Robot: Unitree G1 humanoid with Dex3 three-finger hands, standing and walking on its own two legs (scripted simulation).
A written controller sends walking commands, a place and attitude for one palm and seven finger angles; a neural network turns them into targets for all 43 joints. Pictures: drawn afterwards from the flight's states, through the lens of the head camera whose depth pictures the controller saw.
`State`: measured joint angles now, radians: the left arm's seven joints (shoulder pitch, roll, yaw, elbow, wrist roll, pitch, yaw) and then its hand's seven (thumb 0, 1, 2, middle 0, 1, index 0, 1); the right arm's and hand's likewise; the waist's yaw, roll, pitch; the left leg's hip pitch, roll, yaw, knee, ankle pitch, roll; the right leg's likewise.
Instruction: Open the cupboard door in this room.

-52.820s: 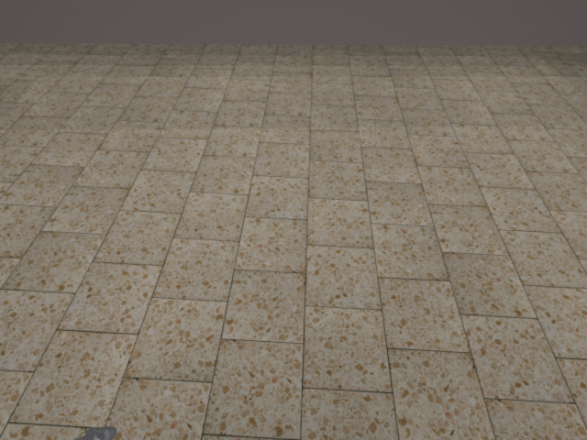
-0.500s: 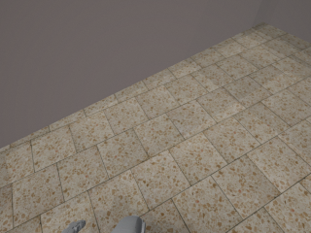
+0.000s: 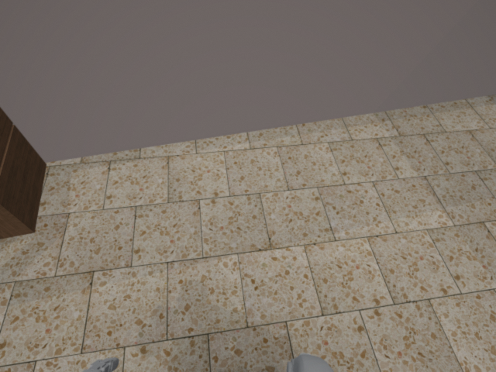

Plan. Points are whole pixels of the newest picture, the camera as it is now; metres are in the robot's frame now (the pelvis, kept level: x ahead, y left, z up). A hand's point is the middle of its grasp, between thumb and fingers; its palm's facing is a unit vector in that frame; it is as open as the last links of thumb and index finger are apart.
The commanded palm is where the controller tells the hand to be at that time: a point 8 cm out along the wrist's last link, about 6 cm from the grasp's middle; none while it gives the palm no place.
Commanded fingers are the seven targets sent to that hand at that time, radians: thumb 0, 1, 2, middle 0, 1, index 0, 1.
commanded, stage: turn to face it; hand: left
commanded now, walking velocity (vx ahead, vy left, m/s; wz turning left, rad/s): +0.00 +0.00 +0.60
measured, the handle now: out of the picture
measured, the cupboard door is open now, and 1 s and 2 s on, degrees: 45 45 45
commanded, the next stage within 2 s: take the last steps up to it in 1.68 s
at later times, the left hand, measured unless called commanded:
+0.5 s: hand out of the picture -0.01 +0.16 -0.17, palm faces +0.35 -0.91 -0.22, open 7.3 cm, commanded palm none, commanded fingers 0.00 0.90 0.90 -0.20 -0.30 -0.20 -0.30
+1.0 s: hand out of the picture +0.01 +0.18 -0.15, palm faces +0.55 -0.78 -0.29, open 7.3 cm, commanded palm none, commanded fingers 0.00 0.90 0.90 -0.20 -0.30 -0.20 -0.30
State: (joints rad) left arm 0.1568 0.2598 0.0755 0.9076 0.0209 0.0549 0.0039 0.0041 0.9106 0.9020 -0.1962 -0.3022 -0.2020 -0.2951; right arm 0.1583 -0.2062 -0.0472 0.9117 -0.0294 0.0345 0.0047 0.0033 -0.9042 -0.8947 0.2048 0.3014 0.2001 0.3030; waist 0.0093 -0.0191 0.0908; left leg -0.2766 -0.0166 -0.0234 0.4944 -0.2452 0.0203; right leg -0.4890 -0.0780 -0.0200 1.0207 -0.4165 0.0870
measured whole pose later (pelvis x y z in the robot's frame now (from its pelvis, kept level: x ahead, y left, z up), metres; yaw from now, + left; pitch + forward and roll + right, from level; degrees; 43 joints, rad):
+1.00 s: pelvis +0.03 -0.06 -0.01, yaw +36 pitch +2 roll +0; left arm 0.12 0.22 0.05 0.85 0.03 0.01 0.01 0.00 0.91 0.90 -0.20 -0.30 -0.20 -0.30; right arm 0.19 -0.24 -0.08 0.93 -0.02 0.07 0.01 0.01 -0.90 -0.89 0.21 0.30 0.20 0.30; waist -0.02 0.04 0.08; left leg -0.43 -0.06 -0.12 0.78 -0.43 -0.02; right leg -0.29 -0.03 -0.05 0.58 -0.33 0.01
